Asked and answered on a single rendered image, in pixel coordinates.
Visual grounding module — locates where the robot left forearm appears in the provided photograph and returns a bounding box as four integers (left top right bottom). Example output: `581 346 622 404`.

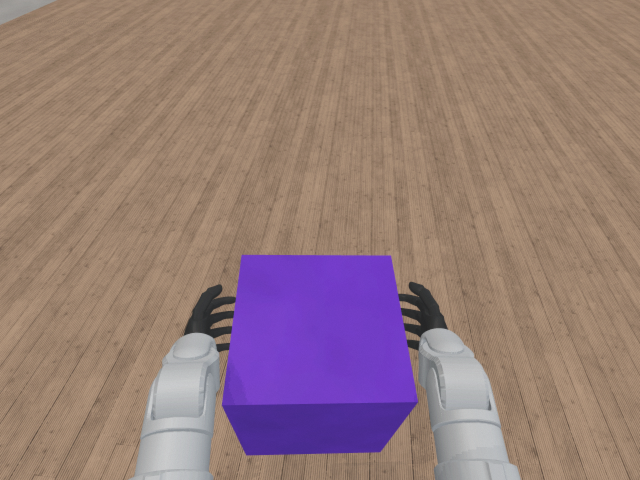
128 333 220 480

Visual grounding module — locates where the robot left hand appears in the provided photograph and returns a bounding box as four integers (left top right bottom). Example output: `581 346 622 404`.
183 284 236 352

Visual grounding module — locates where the robot right hand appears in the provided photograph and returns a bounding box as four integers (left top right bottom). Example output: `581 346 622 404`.
398 282 448 351

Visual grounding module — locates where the robot right forearm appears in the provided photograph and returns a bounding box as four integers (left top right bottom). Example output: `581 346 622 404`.
418 328 521 480

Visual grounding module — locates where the carton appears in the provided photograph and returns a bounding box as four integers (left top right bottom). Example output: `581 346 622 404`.
222 255 418 455

